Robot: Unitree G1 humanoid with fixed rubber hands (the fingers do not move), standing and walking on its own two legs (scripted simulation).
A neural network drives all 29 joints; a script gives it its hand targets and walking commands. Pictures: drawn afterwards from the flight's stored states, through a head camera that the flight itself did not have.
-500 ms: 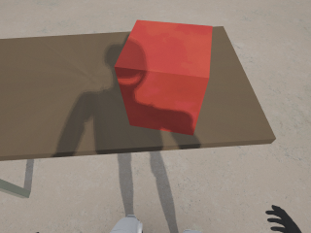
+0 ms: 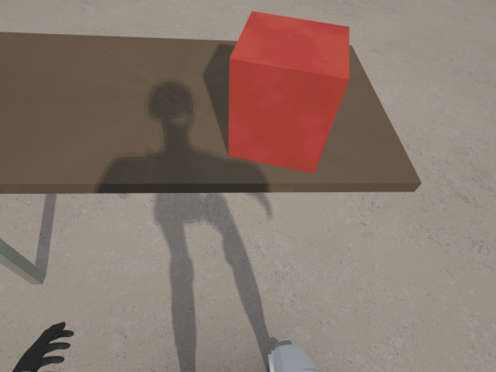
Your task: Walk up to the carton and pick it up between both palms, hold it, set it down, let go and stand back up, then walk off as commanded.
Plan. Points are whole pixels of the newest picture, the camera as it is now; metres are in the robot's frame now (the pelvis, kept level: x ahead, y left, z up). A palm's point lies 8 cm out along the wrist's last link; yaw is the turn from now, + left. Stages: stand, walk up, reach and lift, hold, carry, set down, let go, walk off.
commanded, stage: walk off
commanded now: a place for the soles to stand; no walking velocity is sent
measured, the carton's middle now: (284, 96) +0.67 -0.07 +0.06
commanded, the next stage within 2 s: none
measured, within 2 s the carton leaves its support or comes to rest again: neither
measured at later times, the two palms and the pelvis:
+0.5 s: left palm out of the picture -0.11 +0.32 -0.08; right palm out of the picture -0.01 -0.33 -0.08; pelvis -0.15 -0.01 +0.01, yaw +0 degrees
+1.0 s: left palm out of the picture -0.17 +0.28 -0.09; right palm out of the picture -0.18 -0.35 -0.06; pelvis -0.26 -0.02 +0.02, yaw +0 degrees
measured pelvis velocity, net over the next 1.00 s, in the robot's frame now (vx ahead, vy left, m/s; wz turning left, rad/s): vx -0.26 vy -0.02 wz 0.00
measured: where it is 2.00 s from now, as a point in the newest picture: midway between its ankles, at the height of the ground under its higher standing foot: outside the picture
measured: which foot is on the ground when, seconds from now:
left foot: down 0.00-0.46, up 0.48-0.80, down 0.82-1.00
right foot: up 0.00-0.42, down 0.44-0.84, up 0.86-1.00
